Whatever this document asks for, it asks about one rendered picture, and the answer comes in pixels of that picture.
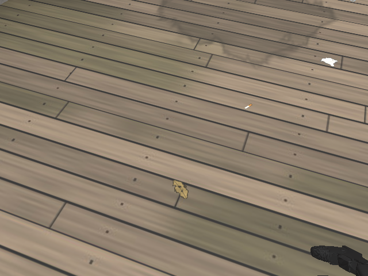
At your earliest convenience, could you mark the robot right hand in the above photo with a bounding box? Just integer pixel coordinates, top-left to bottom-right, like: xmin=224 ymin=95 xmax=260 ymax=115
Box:
xmin=310 ymin=246 xmax=368 ymax=276

